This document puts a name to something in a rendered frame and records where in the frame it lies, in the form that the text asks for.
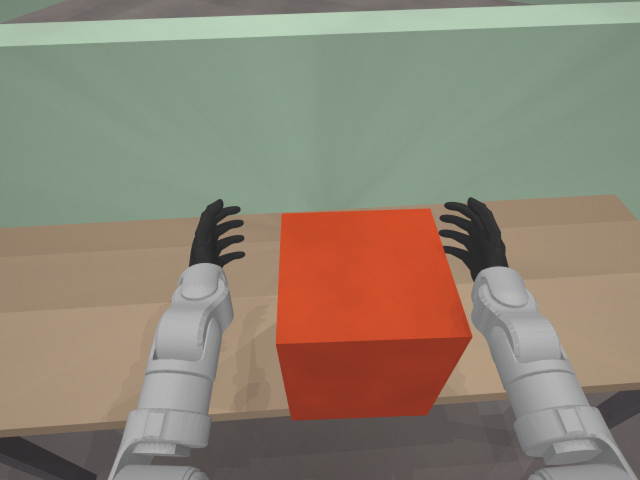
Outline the right robot forearm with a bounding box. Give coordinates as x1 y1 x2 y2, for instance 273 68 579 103
471 266 638 480

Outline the robot left hand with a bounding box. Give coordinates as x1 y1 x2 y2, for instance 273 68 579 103
189 199 245 268

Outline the table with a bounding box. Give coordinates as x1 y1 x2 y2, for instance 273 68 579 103
0 194 640 480

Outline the carton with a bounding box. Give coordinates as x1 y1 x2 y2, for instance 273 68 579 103
276 209 473 421

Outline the left robot forearm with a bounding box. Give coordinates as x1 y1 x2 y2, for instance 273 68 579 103
108 263 234 480

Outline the robot right hand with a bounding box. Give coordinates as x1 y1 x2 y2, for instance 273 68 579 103
439 197 509 281

